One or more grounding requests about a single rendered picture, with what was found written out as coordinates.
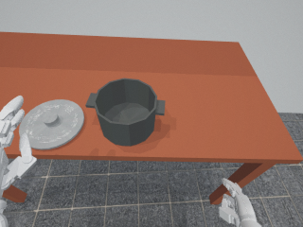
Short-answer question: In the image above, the pot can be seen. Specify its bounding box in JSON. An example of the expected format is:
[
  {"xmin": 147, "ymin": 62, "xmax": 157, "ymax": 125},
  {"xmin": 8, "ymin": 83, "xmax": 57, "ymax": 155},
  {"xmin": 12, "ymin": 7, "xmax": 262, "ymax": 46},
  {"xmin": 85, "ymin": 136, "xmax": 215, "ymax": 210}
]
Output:
[{"xmin": 85, "ymin": 78, "xmax": 166, "ymax": 147}]

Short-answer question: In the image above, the robot right hand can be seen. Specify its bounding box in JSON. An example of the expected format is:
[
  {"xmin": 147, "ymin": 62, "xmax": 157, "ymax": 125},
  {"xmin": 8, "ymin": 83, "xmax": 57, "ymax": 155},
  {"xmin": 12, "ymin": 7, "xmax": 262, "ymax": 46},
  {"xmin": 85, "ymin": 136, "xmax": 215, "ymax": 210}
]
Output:
[{"xmin": 219, "ymin": 178, "xmax": 257, "ymax": 227}]

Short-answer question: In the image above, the lid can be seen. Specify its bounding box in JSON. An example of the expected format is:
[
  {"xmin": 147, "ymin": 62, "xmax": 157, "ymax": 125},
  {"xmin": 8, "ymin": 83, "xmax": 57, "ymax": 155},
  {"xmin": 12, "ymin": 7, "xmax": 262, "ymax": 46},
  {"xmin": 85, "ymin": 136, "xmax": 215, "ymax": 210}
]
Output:
[{"xmin": 19, "ymin": 99, "xmax": 84, "ymax": 150}]

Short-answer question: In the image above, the robot left hand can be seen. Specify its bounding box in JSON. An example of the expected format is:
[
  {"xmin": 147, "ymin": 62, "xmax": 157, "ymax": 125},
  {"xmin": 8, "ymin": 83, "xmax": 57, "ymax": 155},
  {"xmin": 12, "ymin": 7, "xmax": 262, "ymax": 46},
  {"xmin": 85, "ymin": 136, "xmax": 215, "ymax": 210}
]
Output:
[{"xmin": 0, "ymin": 96, "xmax": 37, "ymax": 200}]

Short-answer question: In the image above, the knob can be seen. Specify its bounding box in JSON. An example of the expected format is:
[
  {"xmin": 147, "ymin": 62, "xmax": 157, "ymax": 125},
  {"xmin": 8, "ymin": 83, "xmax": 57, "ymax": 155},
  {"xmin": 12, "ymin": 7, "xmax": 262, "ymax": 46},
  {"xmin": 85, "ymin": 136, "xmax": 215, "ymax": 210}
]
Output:
[{"xmin": 42, "ymin": 112, "xmax": 60, "ymax": 126}]

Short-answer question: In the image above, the table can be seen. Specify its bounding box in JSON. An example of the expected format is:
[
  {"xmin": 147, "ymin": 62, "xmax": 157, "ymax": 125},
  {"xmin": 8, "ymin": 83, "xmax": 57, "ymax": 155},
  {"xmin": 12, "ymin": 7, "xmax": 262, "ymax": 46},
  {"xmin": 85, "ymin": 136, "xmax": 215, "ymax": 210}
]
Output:
[{"xmin": 0, "ymin": 31, "xmax": 303, "ymax": 204}]

